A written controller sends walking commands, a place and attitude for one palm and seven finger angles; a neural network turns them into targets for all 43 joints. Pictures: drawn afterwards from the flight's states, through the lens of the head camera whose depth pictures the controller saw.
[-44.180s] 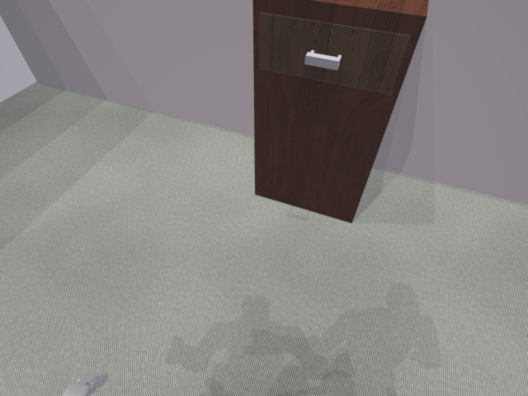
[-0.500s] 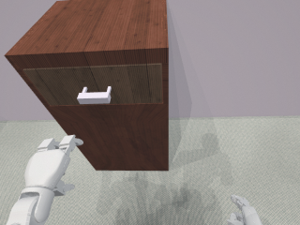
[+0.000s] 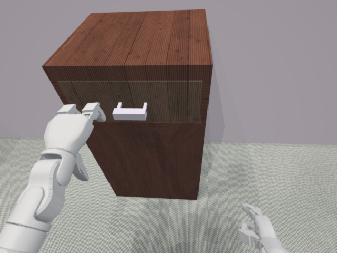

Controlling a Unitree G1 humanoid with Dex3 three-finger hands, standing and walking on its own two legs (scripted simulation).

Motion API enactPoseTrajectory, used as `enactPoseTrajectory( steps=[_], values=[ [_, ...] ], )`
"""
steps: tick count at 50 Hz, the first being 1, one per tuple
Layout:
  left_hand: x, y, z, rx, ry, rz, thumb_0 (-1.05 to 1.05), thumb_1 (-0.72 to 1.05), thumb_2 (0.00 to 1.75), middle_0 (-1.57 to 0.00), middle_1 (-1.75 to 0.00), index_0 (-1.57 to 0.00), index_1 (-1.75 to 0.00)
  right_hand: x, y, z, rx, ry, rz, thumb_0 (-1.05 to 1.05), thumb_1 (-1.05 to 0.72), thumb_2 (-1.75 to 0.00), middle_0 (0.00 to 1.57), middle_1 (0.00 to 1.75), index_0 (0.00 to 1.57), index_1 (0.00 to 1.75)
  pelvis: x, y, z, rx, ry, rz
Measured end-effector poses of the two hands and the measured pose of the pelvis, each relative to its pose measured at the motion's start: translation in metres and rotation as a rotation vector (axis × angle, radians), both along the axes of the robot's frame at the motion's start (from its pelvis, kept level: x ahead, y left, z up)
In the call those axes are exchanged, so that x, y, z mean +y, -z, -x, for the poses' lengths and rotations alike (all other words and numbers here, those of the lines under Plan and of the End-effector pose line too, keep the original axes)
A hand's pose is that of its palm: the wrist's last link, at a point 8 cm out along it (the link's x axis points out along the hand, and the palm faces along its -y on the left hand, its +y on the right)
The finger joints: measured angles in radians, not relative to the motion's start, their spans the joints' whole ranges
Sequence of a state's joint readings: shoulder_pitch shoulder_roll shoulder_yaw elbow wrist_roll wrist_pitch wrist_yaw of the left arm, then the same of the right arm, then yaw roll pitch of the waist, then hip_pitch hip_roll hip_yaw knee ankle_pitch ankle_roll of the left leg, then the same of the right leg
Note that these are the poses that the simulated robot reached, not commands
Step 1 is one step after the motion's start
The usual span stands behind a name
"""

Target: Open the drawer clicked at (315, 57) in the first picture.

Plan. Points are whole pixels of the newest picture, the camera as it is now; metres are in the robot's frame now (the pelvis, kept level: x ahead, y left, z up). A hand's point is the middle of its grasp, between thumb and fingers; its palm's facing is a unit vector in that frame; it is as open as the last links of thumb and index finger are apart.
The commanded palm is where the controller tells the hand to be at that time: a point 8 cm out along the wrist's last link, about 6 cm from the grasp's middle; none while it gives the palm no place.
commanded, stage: raise the hand with hooked fingers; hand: left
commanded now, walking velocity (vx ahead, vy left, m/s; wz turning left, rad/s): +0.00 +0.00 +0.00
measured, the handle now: (131, 109) +0.53 +0.20 +0.02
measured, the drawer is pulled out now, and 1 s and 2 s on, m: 0.00 0.00 0.00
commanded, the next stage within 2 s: move the hooked fingers above the handle in 0.46 s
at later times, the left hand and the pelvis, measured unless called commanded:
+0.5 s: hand (81, 143) +0.29 +0.23 +0.14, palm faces +0.15 -0.08 -0.99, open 13.8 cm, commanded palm +0.26 +0.22 +0.19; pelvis -0.02 -0.02 +0.01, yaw +1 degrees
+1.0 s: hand (99, 126) +0.36 +0.22 +0.12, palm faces +0.09 -0.08 -0.99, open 13.8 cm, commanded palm +0.33 +0.21 +0.17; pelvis +0.01 -0.03 +0.00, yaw +1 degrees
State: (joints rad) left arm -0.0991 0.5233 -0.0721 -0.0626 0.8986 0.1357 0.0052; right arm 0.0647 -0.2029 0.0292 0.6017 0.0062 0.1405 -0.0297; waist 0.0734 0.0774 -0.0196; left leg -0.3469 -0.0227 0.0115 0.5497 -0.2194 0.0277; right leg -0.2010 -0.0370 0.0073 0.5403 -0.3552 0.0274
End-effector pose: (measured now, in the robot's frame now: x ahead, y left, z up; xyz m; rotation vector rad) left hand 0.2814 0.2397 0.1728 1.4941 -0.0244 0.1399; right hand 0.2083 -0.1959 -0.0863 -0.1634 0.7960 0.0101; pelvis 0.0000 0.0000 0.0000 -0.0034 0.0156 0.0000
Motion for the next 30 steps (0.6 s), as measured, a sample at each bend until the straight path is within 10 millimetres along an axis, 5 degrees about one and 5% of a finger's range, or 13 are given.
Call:
enactPoseTrajectory(
  steps=[5, 9, 17, 26, 30],
  values=[
    [0.012, -0.019, -0.001, -0.016, -0.026, 0.007, 0.0, -0.48, 0.31, -0.32, -1.19, -0.32, -1.19, -0.002, 0.003, 0.014, 0.034, -0.012, 0.007, 0.01, -0.91, -0.9, 0.2, 0.3, 0.21, 0.3, -0.001, -0.003, 0.007, -0.015, -0.007, 0.003],
    [0.015, -0.016, 0.002, 0.029, -0.048, 0.021, 0.0, -0.49, 0.3, -0.32, -1.2, -0.32, -1.19, -0.012, 0.007, 0.027, 0.064, -0.004, 0.014, 0.01, -0.91, -0.9, 0.2, 0.3, 0.21, 0.3, -0.003, -0.005, 0.011, -0.018, -0.008, 0.003],
    [-0.015, 0.006, 0.019, 0.092, 0.093, 0.022, 0.0, -0.49, 0.3, -0.32, -1.2, -0.32, -1.2, -0.038, 0.01, 0.047, 0.087, 0.027, 0.064, 0.01, -0.91, -0.9, 0.2, 0.3, 0.21, 0.3, -0.009, -0.006, 0.016, -0.028, -0.009, 0.002],
    [-0.006, -0.018, 0.015, -0.046, 0.005, 0.006, 0.0, -0.49, 0.3, -0.32, -1.2, -0.32, -1.2, -0.049, 0.014, 0.047, 0.09, 0.038, 0.045, 0.01, -0.91, -0.9, 0.2, 0.3, 0.2, 0.3, -0.021, -0.006, 0.018, -0.027, -0.013, 0.001],
    [-0.007, -0.013, 0.011, 0.01, -0.046, 0.016, 0.0, -0.49, 0.3, -0.32, -1.2, -0.32, -1.2, -0.049, 0.012, 0.04, 0.07, 0.034, 0.026, 0.01, -0.91, -0.9, 0.2, 0.3, 0.2, 0.3, -0.024, -0.007, 0.015, -0.024, -0.012, -0.003]
  ],
)
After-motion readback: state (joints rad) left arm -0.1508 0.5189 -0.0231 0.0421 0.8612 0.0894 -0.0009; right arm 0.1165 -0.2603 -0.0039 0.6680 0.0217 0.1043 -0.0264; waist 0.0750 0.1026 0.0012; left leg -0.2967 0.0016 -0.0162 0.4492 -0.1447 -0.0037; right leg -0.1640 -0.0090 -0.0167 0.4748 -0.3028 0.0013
